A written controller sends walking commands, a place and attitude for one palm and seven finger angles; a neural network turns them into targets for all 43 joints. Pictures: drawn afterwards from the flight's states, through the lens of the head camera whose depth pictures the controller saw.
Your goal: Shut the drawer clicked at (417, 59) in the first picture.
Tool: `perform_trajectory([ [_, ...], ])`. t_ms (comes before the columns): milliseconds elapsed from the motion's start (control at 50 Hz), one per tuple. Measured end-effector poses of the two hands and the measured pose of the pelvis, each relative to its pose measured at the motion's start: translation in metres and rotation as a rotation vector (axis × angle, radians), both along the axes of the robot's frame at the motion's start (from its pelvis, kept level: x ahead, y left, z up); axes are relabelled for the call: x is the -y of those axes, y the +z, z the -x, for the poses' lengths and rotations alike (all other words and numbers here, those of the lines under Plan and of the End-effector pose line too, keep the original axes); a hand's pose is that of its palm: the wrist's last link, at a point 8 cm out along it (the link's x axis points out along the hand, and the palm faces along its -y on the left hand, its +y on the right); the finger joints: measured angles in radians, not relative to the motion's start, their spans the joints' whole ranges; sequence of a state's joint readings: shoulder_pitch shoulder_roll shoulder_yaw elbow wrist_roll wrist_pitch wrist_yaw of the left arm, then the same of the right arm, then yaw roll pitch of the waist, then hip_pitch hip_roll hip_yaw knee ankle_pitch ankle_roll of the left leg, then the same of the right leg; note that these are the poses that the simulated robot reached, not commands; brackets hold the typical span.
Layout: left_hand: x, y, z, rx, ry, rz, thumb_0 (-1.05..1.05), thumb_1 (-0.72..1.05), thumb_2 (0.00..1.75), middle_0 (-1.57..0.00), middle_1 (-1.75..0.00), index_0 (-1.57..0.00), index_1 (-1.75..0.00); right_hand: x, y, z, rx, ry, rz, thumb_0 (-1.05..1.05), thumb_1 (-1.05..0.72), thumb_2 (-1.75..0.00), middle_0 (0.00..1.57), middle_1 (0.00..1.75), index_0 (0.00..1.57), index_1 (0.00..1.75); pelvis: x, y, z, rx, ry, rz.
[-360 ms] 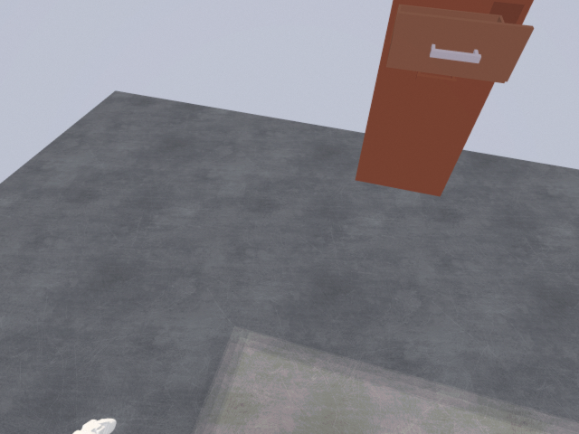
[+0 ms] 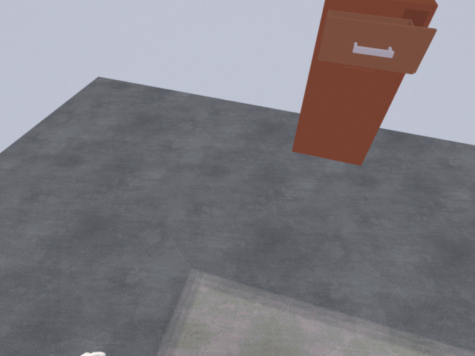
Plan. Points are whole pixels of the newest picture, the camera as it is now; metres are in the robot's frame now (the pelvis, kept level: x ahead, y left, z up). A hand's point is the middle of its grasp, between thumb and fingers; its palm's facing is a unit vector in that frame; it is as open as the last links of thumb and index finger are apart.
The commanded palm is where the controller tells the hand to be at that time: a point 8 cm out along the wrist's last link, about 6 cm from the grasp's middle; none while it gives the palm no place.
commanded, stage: stand and wait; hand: left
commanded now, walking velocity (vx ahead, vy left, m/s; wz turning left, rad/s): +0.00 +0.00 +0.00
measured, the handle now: (372, 49) +1.18 -0.44 +0.02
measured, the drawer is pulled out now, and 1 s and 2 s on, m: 0.20 0.20 0.20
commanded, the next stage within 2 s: look at it before walking up in 0.46 s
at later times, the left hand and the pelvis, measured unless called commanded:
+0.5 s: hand out of the picture +0.06 +0.25 -0.15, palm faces -0.02 -0.94 -0.33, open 7.3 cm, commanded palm none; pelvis -0.01 +0.00 +0.00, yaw +0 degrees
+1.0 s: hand out of the picture +0.05 +0.25 -0.15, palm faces -0.02 -0.94 -0.33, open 7.3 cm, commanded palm none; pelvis -0.01 +0.00 +0.00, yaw +0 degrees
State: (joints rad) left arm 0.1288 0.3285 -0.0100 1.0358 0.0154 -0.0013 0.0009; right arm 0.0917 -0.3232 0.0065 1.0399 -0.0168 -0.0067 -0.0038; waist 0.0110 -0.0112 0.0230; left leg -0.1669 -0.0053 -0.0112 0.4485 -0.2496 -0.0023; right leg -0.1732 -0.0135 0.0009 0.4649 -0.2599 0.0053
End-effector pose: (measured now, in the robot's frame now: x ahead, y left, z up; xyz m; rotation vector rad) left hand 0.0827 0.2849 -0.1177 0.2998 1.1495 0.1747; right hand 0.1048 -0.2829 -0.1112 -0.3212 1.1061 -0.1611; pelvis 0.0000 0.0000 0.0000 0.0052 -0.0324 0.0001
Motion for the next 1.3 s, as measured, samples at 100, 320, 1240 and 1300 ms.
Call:
perform_trajectory([
  [100, -0.002, -0.001, 0.013, -0.035, 0.012, -0.006, 0.0, 0.91, 0.9, -0.2, -0.3, -0.21, -0.3, 0.007, -0.002, 0.016, -0.044, -0.016, 0.009, 0.01, -0.9, -0.89, 0.21, 0.3, 0.21, 0.3, 0.002, 0.001, 0.002, 0.001, 0.001, 0.001],
  [320, -0.006, -0.001, 0.028, -0.064, 0.021, -0.017, 0.0, 0.91, 0.9, -0.2, -0.3, -0.21, -0.3, 0.016, -0.004, 0.043, -0.106, -0.041, 0.021, 0.01, -0.9, -0.89, 0.21, 0.3, 0.21, 0.3, 0.004, 0.003, 0.008, 0.008, 0.002, 0.003],
  [1240, -0.002, 0.002, 0.027, -0.073, 0.023, -0.018, 0.0, 0.91, 0.9, -0.2, -0.3, -0.21, -0.3, 0.015, -0.003, 0.032, -0.095, -0.027, 0.011, 0.01, -0.9, -0.89, 0.21, 0.3, 0.21, 0.3, 0.007, 0.005, 0.007, 0.002, -0.001, 0.001],
  [1300, 0.001, 0.0, 0.025, -0.079, 0.02, -0.019, 0.0, 0.91, 0.9, -0.2, -0.3, -0.21, -0.3, 0.014, -0.004, 0.032, -0.082, -0.043, 0.011, 0.01, -0.9, -0.89, 0.21, 0.3, 0.21, 0.3, 0.007, 0.003, 0.007, -0.004, -0.022, 0.001],
])
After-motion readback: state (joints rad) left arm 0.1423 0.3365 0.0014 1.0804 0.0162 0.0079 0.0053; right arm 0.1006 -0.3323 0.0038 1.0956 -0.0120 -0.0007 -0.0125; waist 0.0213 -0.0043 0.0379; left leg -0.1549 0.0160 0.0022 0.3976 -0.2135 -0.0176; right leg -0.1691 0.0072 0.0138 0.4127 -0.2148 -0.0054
